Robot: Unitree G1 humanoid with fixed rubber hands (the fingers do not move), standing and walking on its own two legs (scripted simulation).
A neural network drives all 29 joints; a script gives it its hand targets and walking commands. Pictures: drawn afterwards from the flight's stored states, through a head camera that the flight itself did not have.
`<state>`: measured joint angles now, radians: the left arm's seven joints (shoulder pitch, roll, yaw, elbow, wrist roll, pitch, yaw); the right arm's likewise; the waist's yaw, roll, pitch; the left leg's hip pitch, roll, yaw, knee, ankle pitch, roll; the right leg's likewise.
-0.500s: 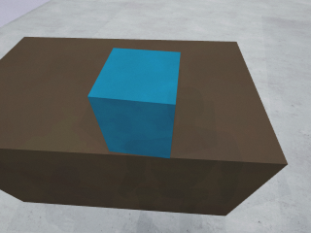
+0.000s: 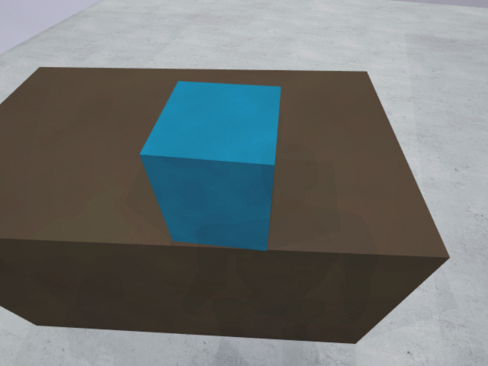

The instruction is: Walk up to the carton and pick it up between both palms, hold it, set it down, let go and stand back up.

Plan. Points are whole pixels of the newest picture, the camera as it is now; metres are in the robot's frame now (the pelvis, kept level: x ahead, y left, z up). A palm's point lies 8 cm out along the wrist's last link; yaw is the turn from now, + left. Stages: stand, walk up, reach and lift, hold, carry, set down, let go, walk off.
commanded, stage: walk up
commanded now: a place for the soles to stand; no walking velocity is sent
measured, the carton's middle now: (223, 168) +0.46 +0.04 +0.05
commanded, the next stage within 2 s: none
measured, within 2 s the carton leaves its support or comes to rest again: neither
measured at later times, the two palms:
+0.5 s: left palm out of the picture +0.00 +0.34 -0.13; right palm out of the picture +0.02 -0.19 -0.14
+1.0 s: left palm out of the picture -0.01 +0.34 -0.12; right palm out of the picture -0.05 -0.14 -0.14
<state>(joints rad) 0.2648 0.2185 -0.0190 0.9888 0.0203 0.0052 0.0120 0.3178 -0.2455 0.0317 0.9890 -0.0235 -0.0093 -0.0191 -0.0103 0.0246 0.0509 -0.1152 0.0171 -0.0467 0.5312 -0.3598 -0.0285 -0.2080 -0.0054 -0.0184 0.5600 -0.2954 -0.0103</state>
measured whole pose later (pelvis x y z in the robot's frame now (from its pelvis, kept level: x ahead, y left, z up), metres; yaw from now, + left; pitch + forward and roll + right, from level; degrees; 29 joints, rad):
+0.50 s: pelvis -0.02 +0.08 -0.01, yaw -7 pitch -4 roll +1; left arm 0.38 0.23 0.02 0.90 0.03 0.01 0.04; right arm 0.23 -0.29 -0.02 0.89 -0.04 0.06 0.01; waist 0.04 0.01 0.12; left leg -0.35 0.05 0.00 0.67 -0.29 -0.05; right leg -0.29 -0.06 0.15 0.63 -0.28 0.09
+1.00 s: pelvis -0.01 +0.10 +0.01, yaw -13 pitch -2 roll +2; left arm 0.46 0.19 -0.02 0.98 0.02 0.00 0.02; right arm 0.33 -0.24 0.02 0.98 -0.02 0.04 0.00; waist 0.03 0.03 0.02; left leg -0.32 0.02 0.04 0.65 -0.40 0.02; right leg -0.13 0.05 0.02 0.48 -0.31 -0.07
